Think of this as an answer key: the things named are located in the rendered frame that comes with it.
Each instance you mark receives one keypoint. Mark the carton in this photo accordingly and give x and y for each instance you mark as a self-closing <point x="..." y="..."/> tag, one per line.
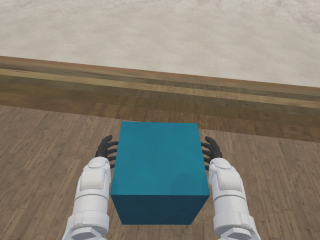
<point x="159" y="174"/>

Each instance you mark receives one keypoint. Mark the robot left forearm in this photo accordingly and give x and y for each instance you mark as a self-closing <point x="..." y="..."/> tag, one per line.
<point x="89" y="218"/>

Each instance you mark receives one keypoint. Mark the robot right forearm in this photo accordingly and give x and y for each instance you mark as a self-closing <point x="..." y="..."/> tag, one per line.
<point x="232" y="218"/>

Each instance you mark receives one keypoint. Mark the right robot hand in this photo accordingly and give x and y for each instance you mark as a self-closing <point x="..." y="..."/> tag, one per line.
<point x="213" y="153"/>

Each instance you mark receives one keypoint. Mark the left robot hand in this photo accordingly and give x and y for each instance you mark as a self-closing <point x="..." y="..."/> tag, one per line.
<point x="103" y="152"/>

